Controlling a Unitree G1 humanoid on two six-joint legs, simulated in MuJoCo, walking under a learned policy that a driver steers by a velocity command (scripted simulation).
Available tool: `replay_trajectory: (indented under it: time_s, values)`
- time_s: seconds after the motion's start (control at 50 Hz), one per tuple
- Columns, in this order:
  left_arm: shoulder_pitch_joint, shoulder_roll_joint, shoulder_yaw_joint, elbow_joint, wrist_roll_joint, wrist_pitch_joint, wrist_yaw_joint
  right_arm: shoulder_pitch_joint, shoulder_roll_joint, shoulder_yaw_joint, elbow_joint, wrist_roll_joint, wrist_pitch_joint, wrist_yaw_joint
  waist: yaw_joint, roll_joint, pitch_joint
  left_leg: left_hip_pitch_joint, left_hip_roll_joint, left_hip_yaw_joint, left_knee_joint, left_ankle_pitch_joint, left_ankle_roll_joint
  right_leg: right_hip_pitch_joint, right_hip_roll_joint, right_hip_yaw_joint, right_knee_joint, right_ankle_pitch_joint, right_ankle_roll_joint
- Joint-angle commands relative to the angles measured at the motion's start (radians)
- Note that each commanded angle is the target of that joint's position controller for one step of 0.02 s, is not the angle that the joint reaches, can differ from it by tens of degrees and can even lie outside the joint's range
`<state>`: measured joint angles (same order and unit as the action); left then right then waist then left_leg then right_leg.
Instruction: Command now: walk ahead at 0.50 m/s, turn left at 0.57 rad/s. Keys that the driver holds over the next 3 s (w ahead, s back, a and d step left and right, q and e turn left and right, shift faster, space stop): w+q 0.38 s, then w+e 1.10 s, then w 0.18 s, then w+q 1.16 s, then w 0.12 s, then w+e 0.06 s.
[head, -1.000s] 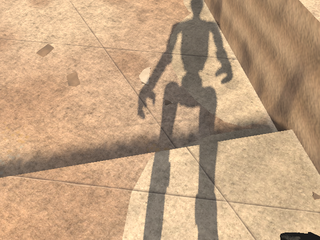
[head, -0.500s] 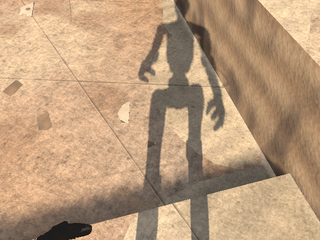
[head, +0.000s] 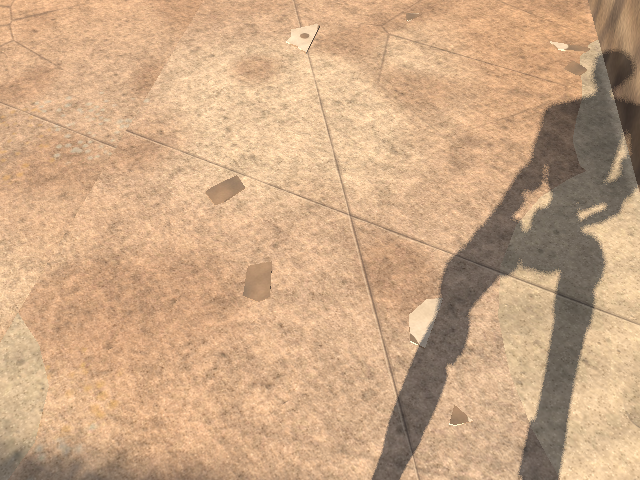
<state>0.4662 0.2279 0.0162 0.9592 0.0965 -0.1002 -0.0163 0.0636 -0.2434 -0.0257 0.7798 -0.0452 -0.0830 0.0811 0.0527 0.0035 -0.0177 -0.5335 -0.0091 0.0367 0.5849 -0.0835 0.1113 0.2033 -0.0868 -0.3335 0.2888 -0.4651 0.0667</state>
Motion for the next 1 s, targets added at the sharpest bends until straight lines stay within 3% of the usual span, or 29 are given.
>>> replay_trajectory:
  time_s: [0.02, 0.04, 0.06, 0.08, 0.1, 0.14, 0.2, 0.26, 0.3, 0.34, 0.36, 0.46, 0.5, 0.52, 0.54, 0.56, 0.58, 0.62, 0.66, 0.68, 0.72, 0.76, 0.82, 0.88, 0.92, 0.94, 0.96, 0.98, 1.0]
  values:
    - [0.104, 0.100, 0.010, -0.053, 0.036, -0.022, 0.000, 0.305, -0.196, -0.081, 0.013, 0.019, -0.026, -0.053, -0.125, 0.043, -0.249, 0.800, -0.010, -0.158, 0.121, 0.099, 0.210, -0.518, -0.117, 0.038, 0.551, 0.936, -0.078]
    - [0.045, 0.066, -0.019, -0.080, 0.052, -0.034, -0.039, 0.521, -0.225, -0.087, 0.069, -0.003, -0.014, -0.072, -0.220, 0.138, -0.377, 1.091, 0.165, -0.555, -0.074, -0.022, 0.336, -0.792, 0.049, 0.117, 0.799, 0.031, -0.019]
    - [-0.167, 0.092, -0.004, -0.121, -0.015, -0.031, -0.064, 0.626, -0.205, -0.084, 0.124, -0.016, -0.028, -0.064, -0.305, 0.039, -0.245, 1.078, 0.215, -0.681, -0.218, -0.119, 0.285, -1.000, 0.113, 0.309, 0.979, -0.068, -0.050]
    - [-0.293, 0.103, -0.001, -0.158, -0.044, -0.036, -0.056, 0.552, -0.227, -0.100, 0.127, 0.000, -0.049, -0.062, -0.291, 0.050, -0.051, 0.896, 0.217, -0.632, -0.256, -0.140, 0.235, -1.112, 0.058, 0.405, 1.043, -0.034, -0.070]
    - [-0.310, 0.132, 0.002, -0.178, -0.026, -0.040, -0.031, 0.475, -0.179, -0.081, 0.130, 0.016, -0.061, -0.056, -0.243, 0.080, -0.031, 0.729, 0.198, -0.584, -0.250, -0.107, 0.234, -1.056, 0.023, 0.445, 1.042, -0.018, -0.074]
    - [-0.249, 0.074, -0.019, -0.176, 0.001, -0.028, 0.009, 0.341, -0.065, -0.028, 0.108, 0.011, -0.066, -0.031, -0.101, 0.018, -0.007, 0.376, 0.192, -0.520, -0.281, -0.022, 0.241, -0.847, -0.027, 0.462, 0.954, 0.055, -0.090]
    - [-0.230, 0.080, -0.024, -0.197, 0.000, 0.015, 0.028, 0.153, -0.073, -0.014, 0.022, 0.008, -0.065, -0.023, -0.008, -0.003, 0.025, 0.081, 0.142, -0.443, -0.385, -0.124, 0.211, -0.689, -0.022, 0.421, 0.739, 0.040, -0.062]
    - [-0.234, 0.000, -0.059, -0.219, 0.003, 0.022, 0.001, 0.171, -0.142, -0.034, 0.011, -0.044, -0.056, -0.015, -0.013, 0.022, 0.030, -0.214, 0.010, -0.279, -0.282, -0.083, 0.137, -0.393, 0.026, 0.328, 0.663, 0.464, -0.061]
    - [-0.282, 0.039, -0.055, -0.253, 0.000, 0.016, -0.016, 0.254, -0.109, -0.029, 0.030, -0.060, -0.073, -0.026, -0.070, -0.001, 0.032, -0.017, 0.041, -0.385, -0.138, -0.154, 0.160, -0.596, -0.014, 0.463, 0.529, 0.674, -0.050]
    - [-0.403, 0.080, -0.052, -0.285, -0.007, 0.012, -0.007, 0.440, -0.076, -0.028, 0.080, -0.011, -0.070, -0.048, -0.185, -0.033, 0.037, 0.298, 0.047, -0.430, 0.031, -0.264, 0.155, -0.854, 0.004, 0.452, 0.244, 0.691, -0.029]
    - [-0.453, 0.055, -0.064, -0.288, -0.008, 0.016, -0.011, 0.494, -0.078, -0.026, 0.103, -0.011, -0.058, -0.045, -0.221, -0.013, 0.062, 0.288, 0.023, -0.440, 0.096, -0.344, 0.138, -0.814, 0.003, 0.438, 0.119, 0.792, -0.025]
    - [-0.438, 0.113, -0.032, -0.255, -0.011, 0.039, -0.026, 0.495, -0.134, -0.007, 0.107, 0.008, -0.024, -0.018, -0.154, 0.011, 0.126, 0.138, 0.039, -0.528, 0.250, -0.366, 0.102, -0.533, -0.001, 0.352, 0.015, 0.838, -0.059]
    - [-0.087, 0.223, 0.036, -0.147, -0.033, 0.012, -0.017, 0.445, -0.133, 0.007, 0.092, -0.026, -0.030, 0.002, 0.015, 0.003, 0.025, -0.035, -0.004, -0.480, 0.534, -0.160, 0.007, -0.117, -0.013, 0.309, 0.189, 0.758, -0.165]
    - [0.143, 0.259, 0.049, -0.101, -0.043, 0.004, -0.041, 0.594, -0.024, 0.021, 0.106, -0.055, -0.034, 0.015, 0.024, -0.261, -0.314, -0.222, -0.169, -0.266, 1.014, -0.390, -0.110, 0.363, -0.170, 0.538, 0.401, 0.952, -0.403]
    - [0.188, 0.203, 0.058, -0.058, -0.157, 0.040, -0.031, 0.579, -0.034, 0.011, 0.125, 0.114, -0.017, -0.052, 0.073, -0.140, -0.316, -0.409, -0.143, -0.198, 1.376, -0.781, -0.122, 0.304, -0.301, 0.781, 0.303, 0.828, -0.392]
    - [0.152, 0.297, 0.080, -0.029, -0.186, 0.052, -0.027, 0.567, -0.050, 0.018, 0.048, 0.150, -0.028, -0.088, 0.006, -0.238, -0.245, -0.642, -0.075, -0.109, 1.502, -0.666, -0.142, 0.326, -0.388, 1.056, 0.133, 0.416, -0.475]
    - [0.074, 0.234, 0.074, -0.035, -0.182, 0.056, -0.004, 0.362, -0.060, 0.017, -0.016, 0.152, -0.026, -0.123, 0.028, -0.109, -0.107, -0.792, -0.013, -0.055, 1.473, -0.528, -0.147, 0.214, -0.379, 1.140, -0.014, 0.089, -0.454]
    - [-0.089, 0.101, 0.016, -0.070, -0.102, 0.044, 0.012, 0.130, -0.059, 0.012, -0.103, 0.091, -0.012, -0.138, -0.006, 0.035, 0.046, -0.684, 0.056, -0.086, 1.349, -0.368, -0.132, -0.177, -0.303, 1.016, -0.030, 0.207, -0.383]
    - [-0.176, 0.075, -0.001, -0.074, -0.088, 0.020, -0.005, 0.182, -0.008, 0.024, -0.107, 0.050, -0.001, -0.123, -0.113, -0.001, 0.109, -0.532, 0.130, -0.129, 1.087, -0.286, -0.090, -0.473, -0.174, 0.813, -0.035, 0.208, -0.328]
    - [-0.187, 0.070, -0.003, -0.076, -0.086, 0.007, -0.003, 0.156, -0.030, 0.015, -0.126, 0.054, -0.005, -0.118, -0.126, -0.049, 0.137, -0.464, 0.123, -0.110, 0.897, -0.162, -0.085, -0.573, -0.073, 0.699, -0.065, 0.233, -0.295]
    - [-0.180, 0.133, 0.018, -0.099, -0.092, 0.000, 0.023, 0.107, -0.056, 0.008, -0.148, 0.004, -0.018, -0.121, -0.099, -0.054, 0.091, -0.152, 0.079, -0.063, 0.465, 0.131, -0.130, -0.745, 0.029, 0.539, -0.103, 0.431, -0.278]
    - [-0.074, 0.164, 0.031, -0.074, -0.116, 0.000, 0.039, 0.009, -0.011, 0.017, -0.172, 0.031, -0.016, -0.116, -0.048, -0.077, 0.032, 0.076, 0.012, -0.056, 0.196, 0.256, -0.177, -0.722, 0.012, 0.533, -0.136, 0.506, -0.274]
    - [-0.016, 0.160, 0.042, -0.060, -0.141, 0.020, 0.053, -0.103, -0.033, 0.004, -0.204, 0.076, -0.011, -0.101, -0.012, -0.079, 0.057, 0.016, -0.013, -0.100, -0.064, 0.259, -0.185, -0.456, -0.050, 0.621, -0.078, 0.482, -0.265]
    - [0.050, 0.137, 0.055, -0.050, -0.129, 0.051, 0.055, -0.152, -0.067, -0.020, -0.220, 0.066, -0.030, -0.075, 0.010, -0.100, 0.047, 0.043, -0.018, -0.113, -0.168, 0.150, -0.139, -0.299, -0.075, 0.697, 0.054, 0.486, -0.244]
    - [0.048, 0.123, 0.058, -0.066, -0.115, 0.059, 0.051, -0.029, -0.106, -0.046, -0.194, 0.059, -0.043, -0.079, -0.049, -0.113, -0.048, 0.277, -0.005, -0.104, -0.197, 0.054, -0.075, -0.320, -0.011, 0.685, 0.206, 0.570, -0.214]
    - [-0.014, 0.113, 0.054, -0.106, -0.103, 0.053, 0.045, 0.160, -0.161, -0.065, -0.171, 0.046, -0.045, -0.090, -0.153, -0.073, -0.191, 0.597, 0.141, -0.208, -0.091, 0.138, -0.005, -0.500, 0.037, 0.635, 0.441, 0.470, -0.185]
    - [0.108, -0.003, 0.016, -0.128, -0.119, 0.034, 0.033, 0.304, -0.238, -0.093, -0.130, 0.050, -0.031, -0.090, -0.146, 0.205, -0.382, 1.018, 0.403, -0.563, -0.103, 0.033, 0.164, -0.870, 0.161, 0.509, 0.776, 0.087, -0.118]
    - [0.074, 0.076, 0.028, -0.144, -0.130, 0.024, 0.031, 0.347, -0.182, -0.089, -0.112, 0.067, -0.019, -0.085, -0.172, 0.251, -0.412, 1.018, 0.462, -0.763, -0.194, -0.246, 0.187, -1.021, 0.112, 0.516, 0.946, -0.137, -0.108]
    - [-0.032, 0.160, 0.063, -0.166, -0.142, 0.029, 0.035, 0.304, -0.128, -0.075, -0.114, 0.059, -0.012, -0.094, -0.176, 0.156, -0.243, 0.884, 0.405, -0.664, -0.242, -0.355, 0.141, -1.096, 0.075, 0.508, 1.018, -0.046, -0.097]
